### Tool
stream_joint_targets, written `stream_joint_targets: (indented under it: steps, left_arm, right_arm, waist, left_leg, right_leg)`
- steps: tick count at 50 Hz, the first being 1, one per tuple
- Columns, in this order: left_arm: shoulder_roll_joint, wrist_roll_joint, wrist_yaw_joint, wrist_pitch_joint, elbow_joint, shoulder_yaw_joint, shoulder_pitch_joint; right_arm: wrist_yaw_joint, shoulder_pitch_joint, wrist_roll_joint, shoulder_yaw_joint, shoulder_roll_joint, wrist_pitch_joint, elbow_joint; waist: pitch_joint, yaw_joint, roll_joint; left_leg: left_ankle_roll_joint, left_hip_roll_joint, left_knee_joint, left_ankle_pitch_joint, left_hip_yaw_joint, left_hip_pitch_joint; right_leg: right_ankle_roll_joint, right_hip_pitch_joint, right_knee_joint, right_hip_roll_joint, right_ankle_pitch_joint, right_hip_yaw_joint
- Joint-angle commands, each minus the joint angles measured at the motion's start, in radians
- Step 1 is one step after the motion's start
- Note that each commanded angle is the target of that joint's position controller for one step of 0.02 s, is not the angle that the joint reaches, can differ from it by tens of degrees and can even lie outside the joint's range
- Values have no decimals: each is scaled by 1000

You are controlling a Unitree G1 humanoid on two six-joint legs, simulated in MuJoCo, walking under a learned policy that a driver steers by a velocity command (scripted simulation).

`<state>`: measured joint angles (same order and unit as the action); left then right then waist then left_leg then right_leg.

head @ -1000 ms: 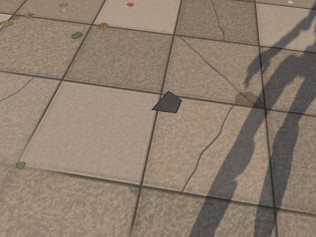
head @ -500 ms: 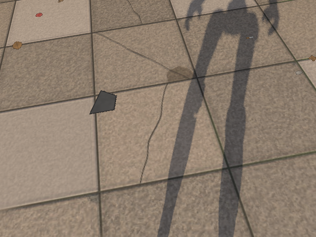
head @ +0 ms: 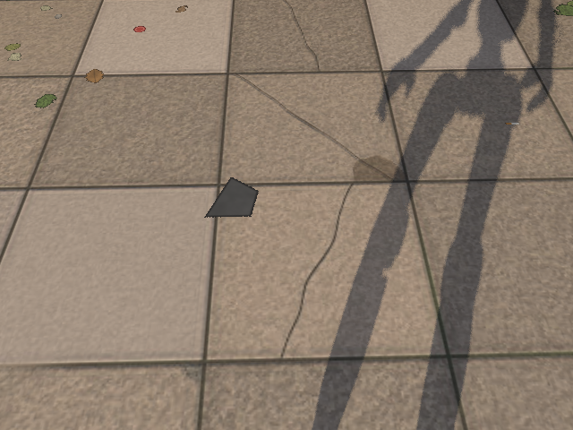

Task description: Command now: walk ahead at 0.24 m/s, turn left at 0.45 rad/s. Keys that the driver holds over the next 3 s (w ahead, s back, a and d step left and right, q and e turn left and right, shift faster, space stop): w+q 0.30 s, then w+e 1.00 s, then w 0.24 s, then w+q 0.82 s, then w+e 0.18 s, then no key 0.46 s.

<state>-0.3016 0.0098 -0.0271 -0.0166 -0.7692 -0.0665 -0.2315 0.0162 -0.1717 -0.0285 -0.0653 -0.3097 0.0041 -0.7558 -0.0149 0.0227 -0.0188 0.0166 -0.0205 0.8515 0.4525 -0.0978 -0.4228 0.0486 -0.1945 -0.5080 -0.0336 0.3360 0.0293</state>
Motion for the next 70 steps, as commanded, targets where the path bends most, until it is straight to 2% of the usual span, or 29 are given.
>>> stream_joint_targets:
  steps: [1,5,9,11,13,14,15,16,17,20,25,33,37,40,41,42,43,44,46,47,51,55,59,62,63,64,65,67,70]
  left_arm:
    - [-128,-14,-10,-47,58,-31,-1]
    - [-152,-11,-1,-52,45,-38,-27]
    - [-208,-32,18,-49,30,-58,-65]
    - [-223,-43,24,-45,25,-63,-63]
    - [-192,-43,25,-46,26,-52,-63]
    - [-149,-18,22,-52,44,-34,-64]
    - [-21,18,22,-72,132,5,-69]
    - [-116,-31,29,-98,121,-8,-18]
    - [-160,-66,36,-107,128,-20,13]
    - [-145,-26,33,-96,84,-21,-24]
    - [-86,-25,37,-51,66,-10,-14]
    - [-22,-34,80,-71,140,19,196]
    - [-35,-30,109,-74,185,15,223]
    - [-136,-32,98,-61,155,-35,-10]
    - [-191,-33,81,-53,132,-59,-172]
    - [-288,-35,72,-53,126,-81,-218]
    - [-209,-34,64,-55,135,-61,-238]
    - [-172,-25,58,-56,135,-48,-197]
    - [-133,-29,56,-55,159,-36,-65]
    - [-112,-18,52,-56,172,-27,-26]
    - [-140,-23,33,-56,164,-34,7]
    - [-166,-33,15,-39,136,-44,-46]
    - [-162,-42,12,-27,116,-45,-94]
    - [-119,-32,15,-24,124,-34,-76]
    - [-52,-22,21,-28,135,-11,-87]
    - [22,-38,23,-38,167,13,-208]
    - [-62,-55,21,-40,162,2,-221]
    - [-130,-38,16,-30,163,-18,-80]
    - [-85,-32,24,-31,178,-15,-32]
  right_arm:
    - [-12,93,-2,-27,-105,-29,113]
    - [-52,152,1,0,-50,-40,147]
    - [-71,176,-1,12,-47,-35,186]
    - [-71,137,-2,1,-74,-28,192]
    - [-61,-58,0,-44,-143,-20,140]
    - [-45,-251,-9,-80,-213,-12,96]
    - [-33,-270,-4,-95,-349,-21,113]
    - [-42,-261,2,-65,-261,-47,133]
    - [-44,-216,13,-45,-195,-62,124]
    - [-44,-62,35,-10,-99,-78,137]
    - [-34,-79,42,-13,-103,-111,92]
    - [-9,-167,29,-19,-128,-99,17]
    - [8,-178,27,-29,-157,-62,4]
    - [30,-159,30,-35,-191,-35,21]
    - [33,-142,33,-26,-180,-43,40]
    - [9,-261,59,20,-35,-73,85]
    - [-12,-192,39,19,-89,-116,85]
    - [-28,-84,-5,5,-138,-140,129]
    - [-24,-32,21,10,-121,-155,148]
    - [-22,-53,34,3,-127,-145,146]
    - [-14,-78,49,18,-83,-105,145]
    - [-18,86,41,36,-45,-109,177]
    - [-27,119,17,11,-98,-122,190]
    - [-24,-16,18,-22,-135,-133,160]
    - [-17,-133,35,-38,-178,-138,153]
    - [-16,-220,58,-60,-272,-125,132]
    - [-26,-238,40,-54,-223,-118,122]
    - [-25,-164,37,-27,-126,-111,127]
    - [-24,-115,48,-9,-71,-112,101]
  waist:
    - [-69,15,87]
    - [-50,57,99]
    - [-39,66,124]
    - [-35,28,132]
    - [67,-83,81]
    - [163,-173,-1]
    - [229,-106,-308]
    - [284,-159,-153]
    - [157,-138,-129]
    - [37,-35,-78]
    - [-15,-21,-26]
    - [-95,-109,-7]
    - [-47,-87,-37]
    - [126,53,-87]
    - [219,146,-31]
    - [337,50,234]
    - [447,106,151]
    - [294,117,97]
    - [97,27,-38]
    - [68,-12,-9]
    - [19,-52,48]
    - [20,23,91]
    - [43,28,128]
    - [73,-56,145]
    - [170,-109,66]
    - [300,-67,-249]
    - [277,-75,-288]
    - [88,-97,-92]
    - [8,-54,-111]
  left_leg:
    - [-1,103,220,-17,-52,-433]
    - [-43,123,55,-186,68,-296]
    - [-27,87,-138,-207,153,-108]
    - [11,55,-199,-203,187,-21]
    - [72,-25,-274,-230,223,285]
    - [126,28,-290,-201,86,552]
    - [312,320,-486,45,-566,740]
    - [354,396,-640,204,-750,730]
    - [318,389,-634,158,-602,646]
    - [227,263,-638,-175,-271,339]
    - [206,219,-715,-494,-19,285]
    - [124,230,-738,-601,169,426]
    - [107,263,-574,-1038,210,583]
    - [77,245,-185,-1386,244,545]
    - [48,213,82,-1154,250,327]
    - [-30,2,494,-155,199,-171]
    - [-21,-52,626,107,-13,-308]
    - [-1,13,598,22,-47,-387]
    - [-2,84,401,-75,-13,-332]
    - [-15,106,357,-99,-12,-263]
    - [-92,115,150,-163,46,-166]
    - [-114,50,-180,-473,72,-45]
    - [-89,33,-314,-478,12,10]
    - [-20,42,-366,-379,27,188]
    - [37,167,-378,-303,-88,379]
    - [188,401,-486,-60,-526,685]
    - [220,456,-567,211,-758,690]
    - [159,361,-581,93,-480,489]
    - [156,258,-627,-197,-234,312]
  right_leg:
    - [200,230,339,395,162,-452]
    - [132,190,359,286,-127,-142]
    - [110,124,328,285,-151,-24]
    - [92,108,267,315,-227,2]
    - [32,20,-33,265,-531,120]
    - [-26,-165,-335,215,-434,162]
    - [-99,-555,-709,35,244,93]
    - [-86,-645,-830,39,229,-113]
    - [-55,-712,-838,96,139,-100]
    - [-32,-526,-663,201,-75,-99]
    - [-70,-527,-520,181,-274,-97]
    - [-34,-520,-102,101,-494,-47]
    - [19,-499,-59,37,-313,35]
    - [99,-155,-46,-58,-211,78]
    - [157,161,-4,18,-264,-61]
    - [360,590,-11,301,-137,-603]
    - [397,672,137,362,-70,-867]
    - [333,574,179,330,-95,-705]
    - [279,263,217,248,-272,-508]
    - [275,158,243,219,-352,-452]
    - [270,-81,290,157,-469,-324]
    - [189,-157,255,80,-314,-256]
    - [143,-52,161,134,-162,-384]
    - [87,-45,9,119,-144,-420]
    - [48,-114,-223,57,-77,-353]
    - [-20,-417,-572,-82,231,-203]
    - [-36,-587,-758,-18,249,-203]
    - [-45,-596,-813,47,74,-173]
    - [-40,-498,-685,100,-21,-161]
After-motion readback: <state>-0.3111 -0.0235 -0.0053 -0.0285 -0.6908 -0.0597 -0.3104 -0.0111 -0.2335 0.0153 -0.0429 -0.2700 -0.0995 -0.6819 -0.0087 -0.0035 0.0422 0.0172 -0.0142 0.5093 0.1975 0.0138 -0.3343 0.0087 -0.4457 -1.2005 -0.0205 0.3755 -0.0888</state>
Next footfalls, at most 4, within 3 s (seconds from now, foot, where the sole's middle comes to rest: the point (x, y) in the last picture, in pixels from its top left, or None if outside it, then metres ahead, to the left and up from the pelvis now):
0.28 left None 0.18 0.20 -0.77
0.82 right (279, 406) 0.55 0.07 -0.77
1.26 left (204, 302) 0.82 0.27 -0.77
1.76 right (324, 257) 0.98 -0.05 -0.77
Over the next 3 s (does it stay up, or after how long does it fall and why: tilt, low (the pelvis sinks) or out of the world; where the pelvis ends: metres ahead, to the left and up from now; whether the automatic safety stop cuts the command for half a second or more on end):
stays up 1.46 0.09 0.00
